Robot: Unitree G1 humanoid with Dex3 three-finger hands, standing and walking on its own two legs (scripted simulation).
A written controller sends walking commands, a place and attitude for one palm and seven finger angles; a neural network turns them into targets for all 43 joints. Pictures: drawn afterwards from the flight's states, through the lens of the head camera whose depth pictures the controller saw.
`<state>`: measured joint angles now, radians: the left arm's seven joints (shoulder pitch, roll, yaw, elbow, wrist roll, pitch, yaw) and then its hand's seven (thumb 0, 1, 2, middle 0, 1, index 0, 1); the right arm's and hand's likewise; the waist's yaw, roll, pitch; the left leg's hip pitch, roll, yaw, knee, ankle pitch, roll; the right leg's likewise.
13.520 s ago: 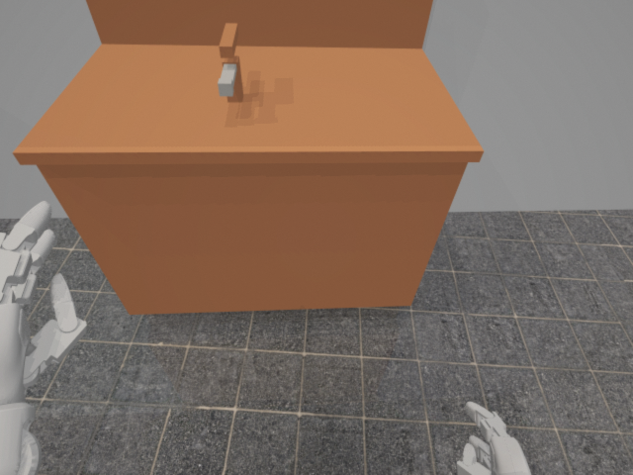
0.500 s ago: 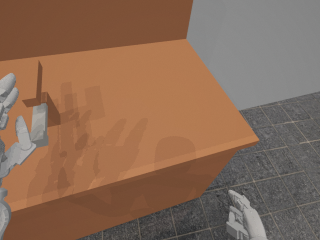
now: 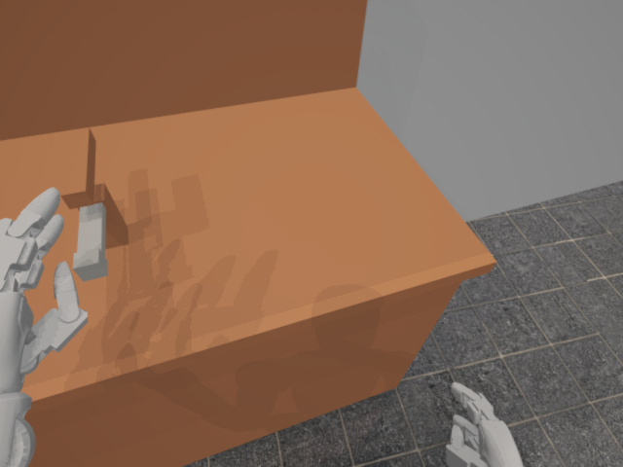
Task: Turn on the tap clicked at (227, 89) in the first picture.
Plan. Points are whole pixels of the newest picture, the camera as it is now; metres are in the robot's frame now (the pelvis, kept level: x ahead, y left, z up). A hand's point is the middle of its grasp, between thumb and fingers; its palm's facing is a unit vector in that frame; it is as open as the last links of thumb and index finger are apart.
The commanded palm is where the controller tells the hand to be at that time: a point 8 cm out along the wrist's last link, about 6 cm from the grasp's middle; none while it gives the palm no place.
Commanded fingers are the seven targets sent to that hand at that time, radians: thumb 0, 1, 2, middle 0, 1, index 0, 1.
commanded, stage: come to a stop and stand still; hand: left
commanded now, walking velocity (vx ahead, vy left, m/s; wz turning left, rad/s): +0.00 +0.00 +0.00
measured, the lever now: (91, 264) +0.32 +0.30 +0.09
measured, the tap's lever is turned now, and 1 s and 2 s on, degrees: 0 0 0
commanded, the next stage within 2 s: look again from close up in 0.28 s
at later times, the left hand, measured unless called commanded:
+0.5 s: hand (69, 301) +0.23 +0.25 +0.16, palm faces +0.39 -0.85 -0.36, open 7.4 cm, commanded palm +0.16 +0.28 +0.18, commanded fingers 0.00 0.90 0.90 -0.20 -0.30 -0.20 -0.30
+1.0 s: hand (59, 276) +0.24 +0.26 +0.18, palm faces +0.40 -0.84 -0.38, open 7.4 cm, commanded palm +0.17 +0.29 +0.18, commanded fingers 0.00 0.90 0.90 -0.20 -0.30 -0.20 -0.30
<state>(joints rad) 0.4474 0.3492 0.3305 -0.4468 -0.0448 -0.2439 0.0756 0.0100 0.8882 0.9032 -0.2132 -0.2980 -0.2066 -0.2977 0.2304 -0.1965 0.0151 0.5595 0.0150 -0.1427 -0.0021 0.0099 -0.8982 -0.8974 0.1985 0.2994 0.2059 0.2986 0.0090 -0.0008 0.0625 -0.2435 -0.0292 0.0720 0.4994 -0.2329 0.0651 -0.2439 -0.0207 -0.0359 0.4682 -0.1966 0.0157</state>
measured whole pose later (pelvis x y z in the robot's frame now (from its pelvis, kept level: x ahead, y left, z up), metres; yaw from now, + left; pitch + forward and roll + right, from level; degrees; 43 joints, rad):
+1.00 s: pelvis +0.01 +0.01 +0.00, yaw +1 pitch +0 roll -1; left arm 0.34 0.37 0.39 -0.42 -0.05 -0.26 0.09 0.01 0.89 0.90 -0.21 -0.30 -0.20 -0.30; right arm 0.20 -0.20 0.01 0.56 0.01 -0.16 0.03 0.01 -0.90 -0.90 0.20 0.30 0.21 0.30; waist 0.02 -0.01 0.07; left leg -0.25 -0.04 0.07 0.48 -0.23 0.08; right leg -0.25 -0.03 -0.04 0.45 -0.20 0.03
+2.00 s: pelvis +0.02 +0.01 +0.01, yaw +2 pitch -1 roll -2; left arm 0.42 0.36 0.35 -0.49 -0.04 -0.22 0.10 0.01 0.89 0.90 -0.21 -0.30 -0.21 -0.30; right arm 0.21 -0.19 0.02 0.58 0.01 -0.12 -0.02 0.01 -0.90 -0.90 0.20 0.30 0.21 0.30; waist 0.02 -0.03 0.07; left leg -0.21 -0.05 0.03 0.45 -0.22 0.07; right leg -0.18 -0.03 -0.07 0.37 -0.18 0.03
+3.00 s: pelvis +0.03 -0.07 -0.02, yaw +5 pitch +1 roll +0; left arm 0.39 0.39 0.41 -0.42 -0.22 0.05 0.05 0.01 0.89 0.90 -0.22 -0.30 -0.21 -0.30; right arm 0.19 -0.25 0.02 0.66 0.05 -0.13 -0.09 0.01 -0.90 -0.90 0.20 0.30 0.20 0.30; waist 0.06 0.05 -0.06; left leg -0.36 0.01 -0.04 0.69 -0.34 -0.03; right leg -0.34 0.05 -0.09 0.69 -0.37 -0.08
